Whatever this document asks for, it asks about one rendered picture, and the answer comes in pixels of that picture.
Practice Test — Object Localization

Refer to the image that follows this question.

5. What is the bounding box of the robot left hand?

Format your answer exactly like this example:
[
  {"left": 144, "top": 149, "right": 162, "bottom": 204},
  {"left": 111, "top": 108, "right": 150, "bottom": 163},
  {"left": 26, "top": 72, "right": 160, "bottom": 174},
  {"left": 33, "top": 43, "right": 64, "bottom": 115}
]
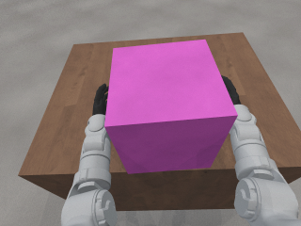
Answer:
[{"left": 92, "top": 83, "right": 109, "bottom": 116}]

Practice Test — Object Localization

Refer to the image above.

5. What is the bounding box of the carton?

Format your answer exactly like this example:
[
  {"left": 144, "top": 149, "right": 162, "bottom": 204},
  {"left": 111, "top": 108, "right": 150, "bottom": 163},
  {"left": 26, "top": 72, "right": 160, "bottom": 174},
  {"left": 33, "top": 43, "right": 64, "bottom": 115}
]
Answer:
[{"left": 104, "top": 40, "right": 238, "bottom": 174}]

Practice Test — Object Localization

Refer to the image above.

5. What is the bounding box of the left robot forearm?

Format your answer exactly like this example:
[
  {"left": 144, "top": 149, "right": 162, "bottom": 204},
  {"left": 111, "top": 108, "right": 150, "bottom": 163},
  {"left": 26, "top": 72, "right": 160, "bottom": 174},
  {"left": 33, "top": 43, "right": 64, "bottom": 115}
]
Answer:
[{"left": 61, "top": 114, "right": 112, "bottom": 226}]

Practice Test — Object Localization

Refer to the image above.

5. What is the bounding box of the robot right hand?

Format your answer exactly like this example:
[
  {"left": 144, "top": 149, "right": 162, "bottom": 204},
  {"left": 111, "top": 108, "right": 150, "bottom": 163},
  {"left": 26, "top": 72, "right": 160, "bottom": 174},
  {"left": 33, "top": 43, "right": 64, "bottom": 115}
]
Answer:
[{"left": 221, "top": 75, "right": 241, "bottom": 105}]

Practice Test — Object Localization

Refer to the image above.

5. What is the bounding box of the right robot forearm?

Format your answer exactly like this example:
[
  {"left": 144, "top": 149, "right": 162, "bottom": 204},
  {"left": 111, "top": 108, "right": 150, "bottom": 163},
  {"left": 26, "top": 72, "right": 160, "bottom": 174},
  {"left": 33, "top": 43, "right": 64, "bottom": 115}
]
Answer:
[{"left": 229, "top": 105, "right": 299, "bottom": 217}]

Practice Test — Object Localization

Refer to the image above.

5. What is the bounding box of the pedestal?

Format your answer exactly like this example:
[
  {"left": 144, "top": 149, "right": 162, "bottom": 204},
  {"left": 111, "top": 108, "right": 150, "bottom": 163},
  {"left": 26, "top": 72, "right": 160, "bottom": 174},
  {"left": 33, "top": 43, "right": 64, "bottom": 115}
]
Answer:
[{"left": 18, "top": 32, "right": 301, "bottom": 211}]

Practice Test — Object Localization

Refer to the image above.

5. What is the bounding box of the left robot upper arm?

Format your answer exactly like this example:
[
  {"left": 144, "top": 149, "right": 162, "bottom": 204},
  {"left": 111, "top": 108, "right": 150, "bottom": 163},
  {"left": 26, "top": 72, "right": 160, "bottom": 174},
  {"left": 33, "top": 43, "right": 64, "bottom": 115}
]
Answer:
[{"left": 61, "top": 188, "right": 118, "bottom": 226}]

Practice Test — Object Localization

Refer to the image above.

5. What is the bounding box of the right robot upper arm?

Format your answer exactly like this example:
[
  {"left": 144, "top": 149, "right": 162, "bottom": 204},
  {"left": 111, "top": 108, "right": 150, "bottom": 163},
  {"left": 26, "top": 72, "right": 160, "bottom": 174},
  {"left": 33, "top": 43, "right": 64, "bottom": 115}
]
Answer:
[{"left": 234, "top": 177, "right": 301, "bottom": 226}]

